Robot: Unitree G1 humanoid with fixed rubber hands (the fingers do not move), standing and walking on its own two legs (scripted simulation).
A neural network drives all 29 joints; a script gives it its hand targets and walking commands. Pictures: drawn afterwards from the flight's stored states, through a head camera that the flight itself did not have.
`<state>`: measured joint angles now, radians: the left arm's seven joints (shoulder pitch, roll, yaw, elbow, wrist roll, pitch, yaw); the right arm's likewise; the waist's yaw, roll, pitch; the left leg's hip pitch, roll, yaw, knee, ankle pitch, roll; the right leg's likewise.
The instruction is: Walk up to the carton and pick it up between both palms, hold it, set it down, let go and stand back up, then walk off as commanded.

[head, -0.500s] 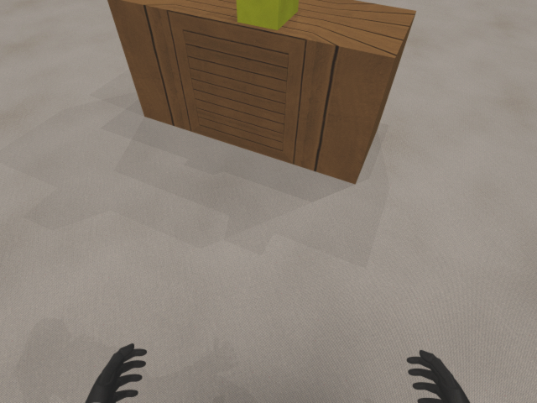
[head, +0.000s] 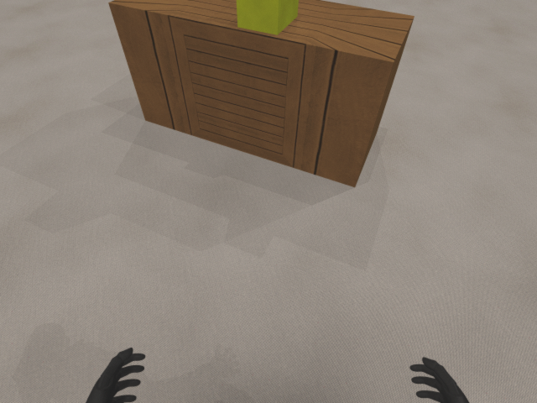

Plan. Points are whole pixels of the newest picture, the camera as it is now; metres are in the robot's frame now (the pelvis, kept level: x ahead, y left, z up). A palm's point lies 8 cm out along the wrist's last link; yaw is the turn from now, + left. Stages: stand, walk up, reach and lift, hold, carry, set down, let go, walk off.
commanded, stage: stand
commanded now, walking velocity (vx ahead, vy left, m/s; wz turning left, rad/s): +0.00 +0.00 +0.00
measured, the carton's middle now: out of the picture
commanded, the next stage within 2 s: none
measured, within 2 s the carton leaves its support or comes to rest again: neither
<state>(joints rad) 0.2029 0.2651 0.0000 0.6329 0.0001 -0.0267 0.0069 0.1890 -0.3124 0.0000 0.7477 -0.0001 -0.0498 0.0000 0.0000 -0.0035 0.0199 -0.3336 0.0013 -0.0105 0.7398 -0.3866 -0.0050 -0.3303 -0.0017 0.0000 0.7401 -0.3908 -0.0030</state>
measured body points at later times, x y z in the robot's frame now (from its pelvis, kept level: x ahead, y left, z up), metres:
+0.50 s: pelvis -0.01 +0.00 +0.00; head -0.02 -0.01 +0.45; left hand +0.14 +0.25 -0.09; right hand +0.12 -0.28 -0.10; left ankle +0.01 +0.12 -0.71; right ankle +0.00 -0.12 -0.71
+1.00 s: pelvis -0.01 -0.01 +0.00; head -0.01 -0.01 +0.45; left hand +0.13 +0.25 -0.09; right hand +0.11 -0.28 -0.11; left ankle +0.01 +0.12 -0.71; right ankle +0.00 -0.12 -0.71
